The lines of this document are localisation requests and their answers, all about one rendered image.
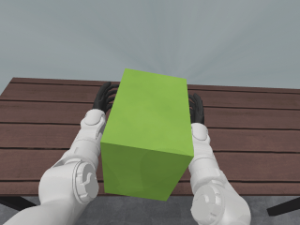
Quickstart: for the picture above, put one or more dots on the table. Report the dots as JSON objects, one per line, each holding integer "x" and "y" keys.
{"x": 254, "y": 134}

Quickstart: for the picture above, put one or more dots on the robot right forearm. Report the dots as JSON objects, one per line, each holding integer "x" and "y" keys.
{"x": 204, "y": 167}

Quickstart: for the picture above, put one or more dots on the carton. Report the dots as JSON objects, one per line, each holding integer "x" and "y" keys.
{"x": 147, "y": 144}

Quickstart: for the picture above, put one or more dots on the right robot upper arm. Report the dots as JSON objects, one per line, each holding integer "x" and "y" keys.
{"x": 216, "y": 205}

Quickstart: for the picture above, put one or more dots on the right robot hand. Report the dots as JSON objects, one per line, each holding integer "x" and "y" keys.
{"x": 197, "y": 111}

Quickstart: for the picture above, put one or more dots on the left robot hand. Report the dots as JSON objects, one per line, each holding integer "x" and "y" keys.
{"x": 102, "y": 99}

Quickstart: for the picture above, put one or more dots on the robot left forearm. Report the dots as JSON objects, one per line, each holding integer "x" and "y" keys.
{"x": 86, "y": 146}

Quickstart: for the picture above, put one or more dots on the left robot upper arm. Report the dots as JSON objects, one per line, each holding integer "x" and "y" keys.
{"x": 64, "y": 192}

